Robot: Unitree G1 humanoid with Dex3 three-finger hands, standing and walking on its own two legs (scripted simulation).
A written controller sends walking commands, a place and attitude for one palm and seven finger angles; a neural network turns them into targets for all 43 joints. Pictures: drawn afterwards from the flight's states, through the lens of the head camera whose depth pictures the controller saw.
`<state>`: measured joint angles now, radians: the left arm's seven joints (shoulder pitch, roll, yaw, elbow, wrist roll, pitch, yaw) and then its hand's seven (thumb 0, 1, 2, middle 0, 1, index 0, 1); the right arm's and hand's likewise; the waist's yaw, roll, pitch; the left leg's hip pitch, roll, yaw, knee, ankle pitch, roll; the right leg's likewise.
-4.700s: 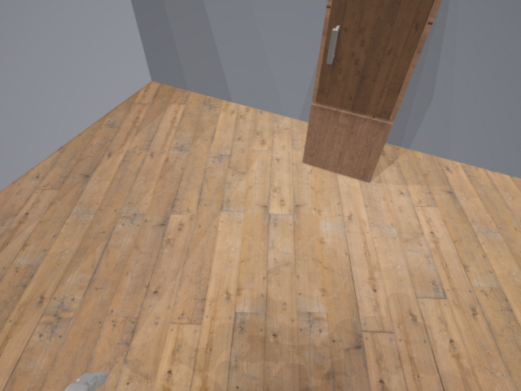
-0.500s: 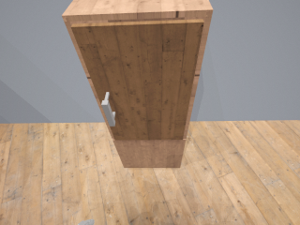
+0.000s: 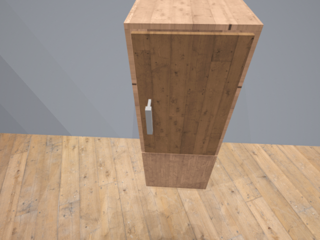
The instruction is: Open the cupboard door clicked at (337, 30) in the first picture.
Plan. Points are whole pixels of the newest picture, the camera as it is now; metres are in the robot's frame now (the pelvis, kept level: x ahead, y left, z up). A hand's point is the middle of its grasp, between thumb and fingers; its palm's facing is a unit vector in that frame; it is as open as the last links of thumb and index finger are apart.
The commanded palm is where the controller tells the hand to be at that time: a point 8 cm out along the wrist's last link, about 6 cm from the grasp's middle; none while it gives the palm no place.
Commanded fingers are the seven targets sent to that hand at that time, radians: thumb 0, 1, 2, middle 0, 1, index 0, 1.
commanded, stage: come to a stop and stand still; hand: left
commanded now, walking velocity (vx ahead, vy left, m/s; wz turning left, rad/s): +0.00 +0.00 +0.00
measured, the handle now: (149, 117) +0.56 +0.09 -0.05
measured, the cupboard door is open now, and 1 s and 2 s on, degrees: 0 0 0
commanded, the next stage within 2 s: look again from close up in 0.52 s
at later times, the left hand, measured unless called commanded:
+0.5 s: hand out of the picture -0.02 +0.20 -0.16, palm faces +0.01 -0.98 -0.19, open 7.4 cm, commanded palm none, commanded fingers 0.00 0.90 0.90 -0.20 -0.30 -0.20 -0.30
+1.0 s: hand out of the picture -0.02 +0.16 -0.16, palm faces +0.02 -0.99 -0.16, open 7.4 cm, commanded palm none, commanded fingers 0.00 0.90 0.90 -0.20 -0.30 -0.20 -0.30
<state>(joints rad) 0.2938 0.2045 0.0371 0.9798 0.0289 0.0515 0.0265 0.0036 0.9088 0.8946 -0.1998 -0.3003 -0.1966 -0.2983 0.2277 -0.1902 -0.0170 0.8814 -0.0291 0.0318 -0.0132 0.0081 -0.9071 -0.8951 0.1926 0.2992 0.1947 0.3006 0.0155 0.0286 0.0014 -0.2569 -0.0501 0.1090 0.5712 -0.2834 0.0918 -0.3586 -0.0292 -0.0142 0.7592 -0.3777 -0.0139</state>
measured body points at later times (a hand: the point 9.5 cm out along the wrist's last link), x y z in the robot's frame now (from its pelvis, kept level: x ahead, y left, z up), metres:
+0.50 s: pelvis -0.03 +0.03 +0.01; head -0.02 +0.03 +0.46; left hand -0.02 +0.25 -0.15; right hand -0.03 -0.20 -0.15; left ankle +0.02 +0.06 -0.73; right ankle +0.02 -0.10 -0.73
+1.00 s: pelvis +0.01 +0.00 +0.01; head +0.02 +0.00 +0.46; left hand -0.02 +0.21 -0.14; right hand +0.02 -0.22 -0.15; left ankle +0.02 +0.06 -0.73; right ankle +0.02 -0.11 -0.73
